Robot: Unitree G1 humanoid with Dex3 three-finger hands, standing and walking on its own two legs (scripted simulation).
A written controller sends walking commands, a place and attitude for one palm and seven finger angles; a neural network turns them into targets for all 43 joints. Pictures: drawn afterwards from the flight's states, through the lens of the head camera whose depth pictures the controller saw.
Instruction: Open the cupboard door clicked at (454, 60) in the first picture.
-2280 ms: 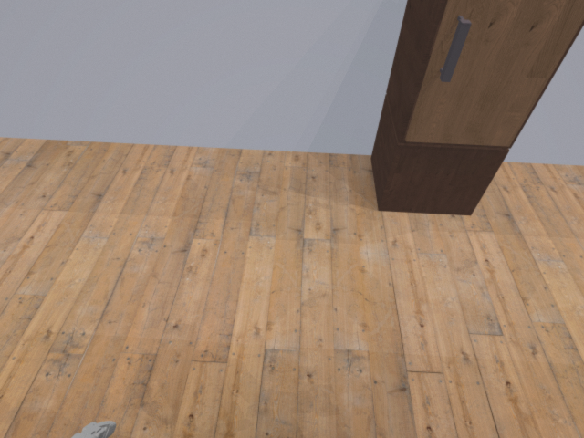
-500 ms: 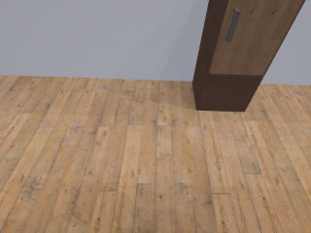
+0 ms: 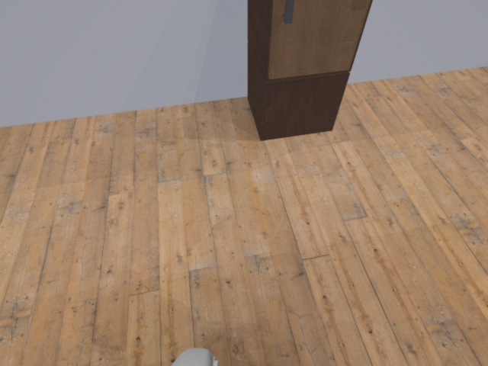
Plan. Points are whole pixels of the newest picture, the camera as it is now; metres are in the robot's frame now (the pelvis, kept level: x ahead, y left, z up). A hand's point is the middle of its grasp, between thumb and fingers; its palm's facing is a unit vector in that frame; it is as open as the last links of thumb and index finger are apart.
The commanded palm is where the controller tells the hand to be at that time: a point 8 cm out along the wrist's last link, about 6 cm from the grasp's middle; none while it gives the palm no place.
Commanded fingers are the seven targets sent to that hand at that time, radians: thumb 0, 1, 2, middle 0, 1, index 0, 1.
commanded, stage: walk to a spot facing it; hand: left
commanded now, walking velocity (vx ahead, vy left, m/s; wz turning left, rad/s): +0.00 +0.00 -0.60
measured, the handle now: out of the picture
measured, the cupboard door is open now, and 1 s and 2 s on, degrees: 0 0 0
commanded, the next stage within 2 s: none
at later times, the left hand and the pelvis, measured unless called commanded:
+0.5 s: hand (128, 363) +0.13 +0.23 -0.16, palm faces -0.33 -0.92 -0.21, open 7.4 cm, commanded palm none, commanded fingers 0.00 0.90 0.90 -0.20 -0.30 -0.20 -0.30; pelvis -0.02 +0.05 +0.00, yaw -21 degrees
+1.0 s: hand (187, 312) +0.24 +0.15 -0.20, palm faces -0.56 -0.81 -0.17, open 7.4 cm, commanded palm none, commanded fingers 0.00 0.90 0.90 -0.20 -0.30 -0.20 -0.30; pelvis +0.12 +0.00 -0.02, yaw -37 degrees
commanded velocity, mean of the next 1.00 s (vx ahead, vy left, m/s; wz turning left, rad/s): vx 0.22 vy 0.00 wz -0.53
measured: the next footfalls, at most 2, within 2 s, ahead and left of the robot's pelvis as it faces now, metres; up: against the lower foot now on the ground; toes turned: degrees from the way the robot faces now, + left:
left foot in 0.18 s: +0.01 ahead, +0.16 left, +0.00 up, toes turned -7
right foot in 0.62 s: -0.04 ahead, -0.11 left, +0.00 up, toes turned -32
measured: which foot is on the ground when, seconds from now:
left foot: up 0.00-0.16, down 0.18-0.62, up 0.64-0.94, down 0.96-1.00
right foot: down 0.00-0.18, up 0.20-0.60, down 0.62-0.98, up 1.00-1.00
